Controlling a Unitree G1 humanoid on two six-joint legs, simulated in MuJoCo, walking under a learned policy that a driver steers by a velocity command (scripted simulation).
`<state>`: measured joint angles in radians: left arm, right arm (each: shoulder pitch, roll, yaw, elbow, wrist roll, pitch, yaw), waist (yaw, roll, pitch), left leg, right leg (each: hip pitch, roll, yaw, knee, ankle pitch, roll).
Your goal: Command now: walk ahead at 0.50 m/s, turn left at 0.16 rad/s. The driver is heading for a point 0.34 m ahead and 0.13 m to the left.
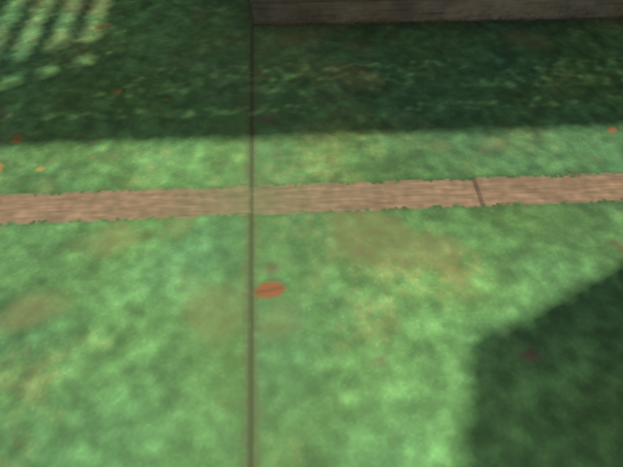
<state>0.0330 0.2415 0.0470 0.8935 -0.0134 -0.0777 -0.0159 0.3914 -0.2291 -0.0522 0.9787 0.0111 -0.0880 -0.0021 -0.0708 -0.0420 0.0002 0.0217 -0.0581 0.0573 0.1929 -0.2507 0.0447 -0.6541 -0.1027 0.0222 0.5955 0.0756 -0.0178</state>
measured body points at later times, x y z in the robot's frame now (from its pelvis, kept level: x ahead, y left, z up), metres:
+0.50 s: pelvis +0.26 -0.03 +0.00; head +0.29 -0.02 +0.45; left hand +0.22 +0.24 -0.14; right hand +0.48 -0.24 -0.11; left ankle +0.39 +0.14 -0.70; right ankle +0.22 -0.14 -0.74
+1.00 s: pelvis +0.36 +0.00 -0.01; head +0.36 -0.01 +0.44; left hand +0.35 +0.27 -0.15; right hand +0.53 -0.21 -0.14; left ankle +0.39 +0.12 -0.74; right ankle +0.38 -0.13 -0.74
